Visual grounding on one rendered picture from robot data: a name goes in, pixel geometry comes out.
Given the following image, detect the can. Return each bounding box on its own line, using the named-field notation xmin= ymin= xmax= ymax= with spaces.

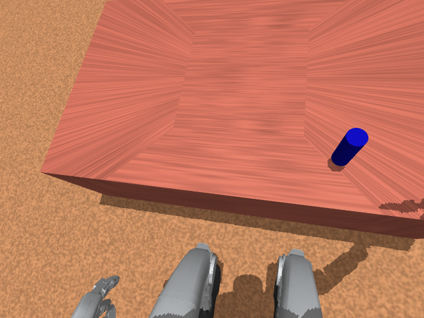
xmin=331 ymin=128 xmax=368 ymax=166

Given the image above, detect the left robot foot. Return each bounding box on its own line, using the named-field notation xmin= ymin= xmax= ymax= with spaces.
xmin=198 ymin=264 xmax=221 ymax=318

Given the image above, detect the left robot hand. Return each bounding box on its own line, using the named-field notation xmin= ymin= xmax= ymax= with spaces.
xmin=71 ymin=276 xmax=120 ymax=318

